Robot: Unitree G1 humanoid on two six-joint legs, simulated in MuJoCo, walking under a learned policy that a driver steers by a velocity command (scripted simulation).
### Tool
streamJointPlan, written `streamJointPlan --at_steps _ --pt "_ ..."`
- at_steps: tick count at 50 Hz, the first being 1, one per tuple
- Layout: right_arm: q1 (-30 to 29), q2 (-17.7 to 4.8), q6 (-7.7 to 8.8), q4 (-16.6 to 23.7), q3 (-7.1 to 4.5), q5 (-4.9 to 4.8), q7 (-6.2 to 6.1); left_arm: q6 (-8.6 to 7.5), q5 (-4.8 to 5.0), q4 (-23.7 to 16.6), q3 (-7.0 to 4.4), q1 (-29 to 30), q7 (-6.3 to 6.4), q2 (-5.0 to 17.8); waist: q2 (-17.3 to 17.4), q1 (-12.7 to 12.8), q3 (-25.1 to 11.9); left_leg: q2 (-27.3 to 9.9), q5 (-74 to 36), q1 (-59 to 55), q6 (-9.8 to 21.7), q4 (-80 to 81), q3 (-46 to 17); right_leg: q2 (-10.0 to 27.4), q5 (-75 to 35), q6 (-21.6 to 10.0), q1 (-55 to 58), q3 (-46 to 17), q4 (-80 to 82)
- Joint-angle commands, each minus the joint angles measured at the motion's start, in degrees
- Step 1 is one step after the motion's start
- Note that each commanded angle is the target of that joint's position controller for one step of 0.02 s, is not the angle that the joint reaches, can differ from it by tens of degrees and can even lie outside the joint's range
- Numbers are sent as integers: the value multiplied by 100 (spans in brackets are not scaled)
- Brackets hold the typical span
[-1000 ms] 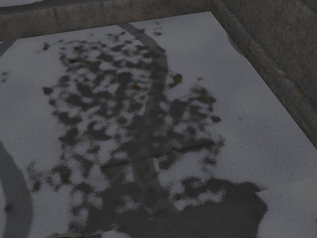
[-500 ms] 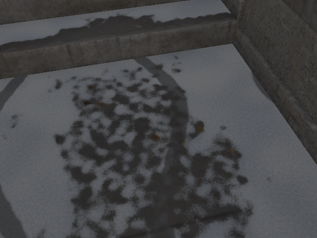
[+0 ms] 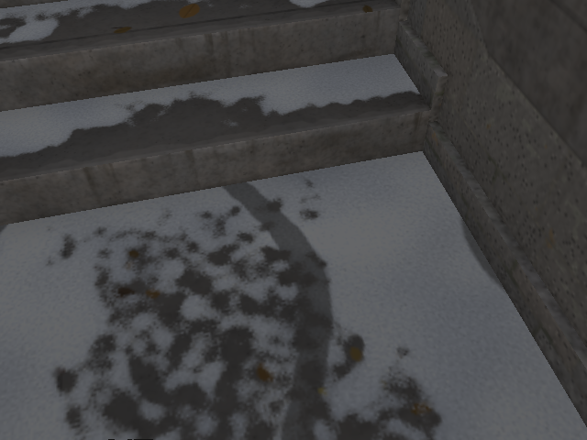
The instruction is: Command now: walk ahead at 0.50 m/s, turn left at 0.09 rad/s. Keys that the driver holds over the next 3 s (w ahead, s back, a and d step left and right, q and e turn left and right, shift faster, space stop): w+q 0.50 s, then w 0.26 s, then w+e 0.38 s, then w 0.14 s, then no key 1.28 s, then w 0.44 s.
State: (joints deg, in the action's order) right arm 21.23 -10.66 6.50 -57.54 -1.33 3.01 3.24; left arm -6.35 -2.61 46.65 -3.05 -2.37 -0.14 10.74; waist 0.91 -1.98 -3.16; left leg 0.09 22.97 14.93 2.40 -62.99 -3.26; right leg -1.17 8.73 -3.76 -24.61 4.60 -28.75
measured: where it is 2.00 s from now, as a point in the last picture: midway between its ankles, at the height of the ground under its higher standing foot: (232, 292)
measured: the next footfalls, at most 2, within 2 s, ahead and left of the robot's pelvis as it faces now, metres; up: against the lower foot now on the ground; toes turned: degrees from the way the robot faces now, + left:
left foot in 0.44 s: +0.41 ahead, +0.16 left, +0.00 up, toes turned +14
right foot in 0.96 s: +0.75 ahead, +0.06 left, +0.00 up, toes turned +14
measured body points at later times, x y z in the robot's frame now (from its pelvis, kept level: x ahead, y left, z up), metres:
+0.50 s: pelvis +0.29 +0.06 -0.02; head +0.33 +0.08 +0.43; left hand +0.28 +0.34 -0.15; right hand +0.53 -0.13 -0.11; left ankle +0.37 +0.15 -0.73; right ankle +0.11 -0.10 -0.64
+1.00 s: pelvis +0.59 +0.10 -0.01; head +0.62 +0.11 +0.44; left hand +0.72 +0.38 -0.11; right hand +0.69 -0.16 -0.14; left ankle +0.38 +0.15 -0.70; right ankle +0.71 +0.05 -0.73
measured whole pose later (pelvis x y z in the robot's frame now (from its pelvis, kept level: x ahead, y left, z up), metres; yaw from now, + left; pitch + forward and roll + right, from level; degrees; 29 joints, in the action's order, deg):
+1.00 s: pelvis +0.59 +0.10 -0.01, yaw +15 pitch +3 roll +0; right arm 19.5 -15.6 4.3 -48.5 -4.7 1.4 -0.8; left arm -4.8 -2.5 43.5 -2.3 -3.4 -1.7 13.5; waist 0.6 -2.8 1.1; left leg 2.3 25.3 5.8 2.2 -43.2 -0.1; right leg -2.1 6.8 -4.7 -28.8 2.6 -33.2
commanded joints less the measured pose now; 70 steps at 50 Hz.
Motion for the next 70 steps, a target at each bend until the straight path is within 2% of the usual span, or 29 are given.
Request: streamJointPlan --at_steps 1,2,3,5,8,11,16,19,21,22,23,24,25,27,29,34,37,42,45,46,47,48,49,50,52,54,59,65,70 --pt "-405 -177 47 396 -85 123 -28 73 81 366 -172 -1281 130 274 -336 354 -189 -579 -790 2576 343 -1008 -337 1769 -789 -1168 2203 -2024 1694" --pt "-804 -748 58 808 -315 -698 -286 16 328 51 -91 -743 41 258 -190 241 -83 -552 -886 2547 156 -1337 -223 1638 -1220 -966 2118 -1753 1794" --pt "-667 -638 21 798 -322 -750 -399 -19 346 112 -77 -584 -12 285 -247 74 -251 -667 -905 2610 126 -1223 -338 1591 -1169 -862 2041 -1481 1786" --pt "-672 -322 -122 904 -288 -633 -471 -45 290 217 -85 -619 -1 368 -408 -47 36 -839 -971 2845 5 -844 -369 1623 -876 -757 1525 -1063 1988" --pt "-1140 -302 -237 1172 -266 -438 -421 -50 179 367 -147 -902 102 708 -378 11 328 -840 -1931 2962 -96 41 -235 1477 -1039 -733 1001 -504 2181" --pt "-1730 -355 -211 1333 -248 -426 -301 -78 203 421 -166 -1132 150 870 -255 216 369 -685 -3072 2369 -2 1509 144 1204 -1324 -520 982 117 2213" --pt "-2594 -389 -274 1682 -214 -440 -137 87 304 677 -240 -1805 184 1048 -203 573 695 -519 -2686 2878 207 2609 384 1622 -1875 -416 2710 310 1856" --pt "-2438 -633 -302 1826 -314 -415 -48 225 336 595 -325 -1641 224 1280 -515 318 437 -98 -1623 2215 479 2729 858 1734 -4292 -241 3240 560 927" --pt "-1142 -1069 -335 1557 -559 -401 -57 338 340 477 -360 -1387 267 1417 -579 -418 -216 375 -1548 444 759 3174 1053 1463 -5271 4 2942 771 -896" --pt "-52 -1604 -365 1304 -762 -363 -154 301 264 308 -315 -1360 293 1306 -98 -788 -861 -237 -2123 -1603 1070 3026 -77 1205 -3640 226 1398 768 -2671" --pt "38 -2066 -329 1292 -817 -448 -181 115 104 42 -29 -1919 141 440 1350 -166 -1437 -1622 -1312 -3769 2174 3527 -3191 -57 1880 599 -1377 266 -4800" --pt "368 -1738 -335 1374 -709 -394 -215 -163 338 -50 -80 -1392 32 799 975 -542 -2065 -1826 -796 -4186 2264 4372 -4290 -147 2279 515 -2089 -961 -5535" --pt "118 -1445 -319 1381 -650 -343 -262 -285 530 -215 -129 -890 -4 960 796 -576 -1378 -1658 -1082 -3768 1944 4435 -3497 166 1772 409 -2602 -1013 -5529" --pt "-842 -1024 -270 1595 -523 -355 -269 -300 330 -233 -150 -667 97 1007 -213 -61 -524 -1364 -2369 -1801 1614 4545 -2225 679 1007 375 -1992 -862 -4660" --pt "-1103 -759 -207 1635 -426 -295 -273 -120 287 -309 -211 -817 125 975 -105 284 -321 -1147 -2833 -739 1544 4781 -1749 889 940 429 -1285 -884 -4172" --pt "-739 -1090 -149 1481 -503 -365 -393 57 185 -585 -108 -185 165 648 55 193 77 -763 -3379 -59 1295 5100 -785 877 -350 573 -1256 -659 -2314" --pt "-465 -1095 -153 1386 -506 -411 -386 40 259 -655 -59 310 103 580 185 -67 142 -577 -3067 -144 1039 5037 -487 638 -1420 510 -921 -562 -1089" --pt "12 -1152 -188 1175 -509 -356 -384 11 367 -866 -47 948 -86 724 266 -377 401 -1123 -2875 -1402 963 4719 -721 528 -1172 222 -1545 -519 -427" --pt "-67 -1265 -262 1168 -543 -320 -445 -13 375 -933 -59 833 -223 795 365 -214 317 -1313 -4175 -1983 796 4251 -562 340 -333 -90 -1427 -380 -262" --pt "155 -1248 -186 1131 -505 40 -450 123 -62 -677 2 100 -226 683 525 -84 56 -1037 -4854 -2026 546 4013 -206 81 -14 -156 -517 -46 -133" --pt "144 -1215 -151 1069 -502 22 -437 162 -83 -446 -73 -546 -192 790 508 181 -147 -865 -5557 -1852 421 3286 -13 -193 -35 -273 418 127 39" --pt "117 -1165 -121 1092 -464 -15 -447 149 -93 -240 -174 -1397 -135 1057 363 607 -553 -713 -5372 -1269 300 2179 221 -9 -164 -503 1647 -244 -19" --pt "410 -846 -84 1378 -370 -242 -409 134 -180 -195 -358 -2136 -74 1765 -771 672 -1386 -206 -3492 642 2 133 605 1430 -439 -1185 3650 -2455 -136" --pt "375 -978 -69 1382 -406 -190 -374 236 82 -102 -421 -2222 -93 1856 -1671 692 -1856 616 458 1863 -156 -1316 450 2164 -963 -1729 4233 -4693 811" --pt "-511 -1033 -46 1572 -343 -100 -307 319 207 -261 -325 -1445 -79 1411 -389 581 -586 -84 -266 2620 -92 -1396 -107 1751 -120 -1514 3208 -3555 1043" --pt "-734 -982 -121 1699 -317 0 -281 321 234 -145 -231 -1297 -62 1083 -177 259 137 -389 -441 2166 -167 -516 -91 1252 -756 -1190 1993 -2810 1348" --pt "-645 -814 -356 1688 -217 1 -235 236 242 -27 -271 -1537 -64 1212 -438 104 189 -467 -660 1794 -417 629 190 885 -1091 -1185 1397 -2181 1713" --pt "-1729 -683 -294 1908 -110 -106 -223 202 238 186 -248 -2031 -72 1180 -481 542 509 -381 -1990 1567 -417 2496 404 729 -1632 -797 1642 -1767 1730" --pt "-1323 -766 -143 1729 -138 -109 -323 234 208 340 -202 -2080 28 1195 -539 378 250 45 -1904 654 -123 3302 448 804 -3583 -401 2158 -1743 598"
Over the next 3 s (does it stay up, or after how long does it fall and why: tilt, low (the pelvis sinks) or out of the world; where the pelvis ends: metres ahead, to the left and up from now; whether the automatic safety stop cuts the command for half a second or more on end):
stays up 0.98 0.20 0.01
